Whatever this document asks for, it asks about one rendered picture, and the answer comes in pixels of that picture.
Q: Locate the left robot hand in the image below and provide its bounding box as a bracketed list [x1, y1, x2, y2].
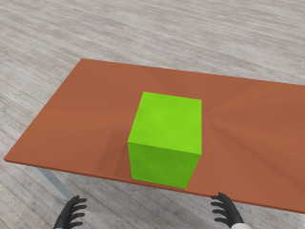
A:
[52, 195, 87, 229]

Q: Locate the table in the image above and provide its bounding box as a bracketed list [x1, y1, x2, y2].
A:
[3, 58, 305, 215]

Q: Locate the carton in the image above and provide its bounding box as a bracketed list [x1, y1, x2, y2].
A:
[128, 92, 202, 189]

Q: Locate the right robot hand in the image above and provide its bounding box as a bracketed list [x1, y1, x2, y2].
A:
[211, 192, 244, 228]

